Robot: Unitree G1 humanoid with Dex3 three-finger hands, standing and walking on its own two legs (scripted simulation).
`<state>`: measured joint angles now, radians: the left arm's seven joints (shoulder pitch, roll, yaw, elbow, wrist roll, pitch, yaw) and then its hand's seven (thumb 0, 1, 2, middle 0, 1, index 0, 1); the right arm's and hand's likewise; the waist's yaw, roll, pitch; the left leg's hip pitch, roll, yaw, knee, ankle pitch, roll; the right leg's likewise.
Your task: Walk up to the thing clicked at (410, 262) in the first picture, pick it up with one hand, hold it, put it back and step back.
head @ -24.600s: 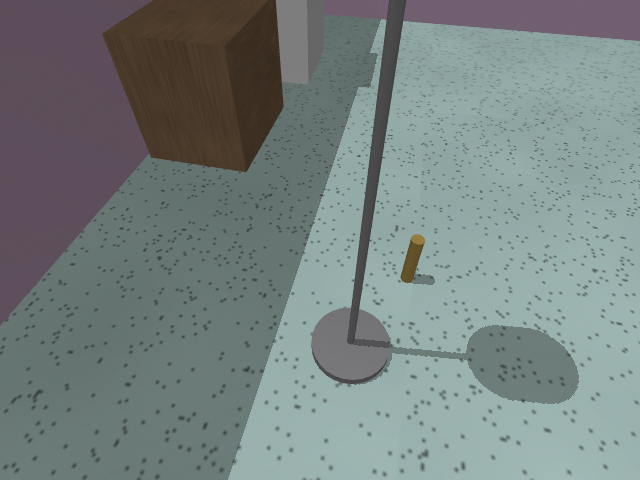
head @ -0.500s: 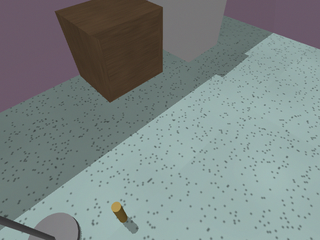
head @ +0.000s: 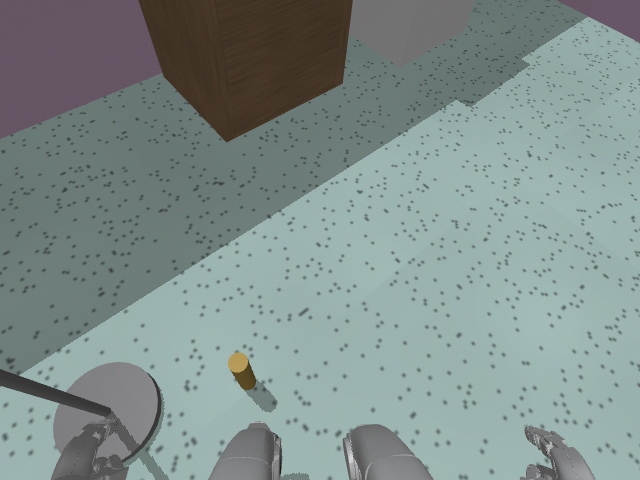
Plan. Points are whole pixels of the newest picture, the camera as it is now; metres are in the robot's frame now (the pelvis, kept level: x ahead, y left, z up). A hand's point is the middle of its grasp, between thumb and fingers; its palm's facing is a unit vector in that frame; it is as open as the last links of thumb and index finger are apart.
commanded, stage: walk up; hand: left
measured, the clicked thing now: (243, 373) +0.37 +0.18 -0.63
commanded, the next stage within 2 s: stand in 0.84 s
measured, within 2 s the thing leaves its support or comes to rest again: neither
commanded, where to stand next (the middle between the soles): +0.08 -0.03 m, yaw +2 degrees
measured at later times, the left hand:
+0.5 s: hand out of the picture +0.00 +0.27 -0.13, palm faces +0.00 -0.92 -0.39, open 7.4 cm
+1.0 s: hand out of the picture +0.10 +0.23 -0.12, palm faces -0.02 -0.92 -0.39, open 7.4 cm
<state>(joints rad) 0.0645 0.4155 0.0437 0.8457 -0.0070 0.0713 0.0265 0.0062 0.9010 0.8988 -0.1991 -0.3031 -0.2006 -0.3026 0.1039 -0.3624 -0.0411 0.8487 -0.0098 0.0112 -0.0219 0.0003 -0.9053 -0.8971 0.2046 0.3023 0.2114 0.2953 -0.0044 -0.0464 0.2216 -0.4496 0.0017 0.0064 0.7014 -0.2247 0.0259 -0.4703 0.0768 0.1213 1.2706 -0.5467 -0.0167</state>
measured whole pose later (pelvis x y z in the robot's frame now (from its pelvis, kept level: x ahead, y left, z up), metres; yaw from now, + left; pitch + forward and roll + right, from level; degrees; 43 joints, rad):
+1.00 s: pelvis +0.02 -0.03 +0.01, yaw +2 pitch -2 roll +0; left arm 0.16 0.34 0.00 0.93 0.03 -0.02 -0.01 0.01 0.90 0.90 -0.20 -0.30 -0.20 -0.30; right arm 0.15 -0.38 -0.04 0.93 -0.01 0.02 0.02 0.00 -0.91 -0.90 0.20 0.30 0.21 0.29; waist 0.00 0.05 0.10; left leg -0.33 -0.03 -0.07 0.82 -0.51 0.03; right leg -0.32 -0.01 -0.03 0.61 -0.26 -0.03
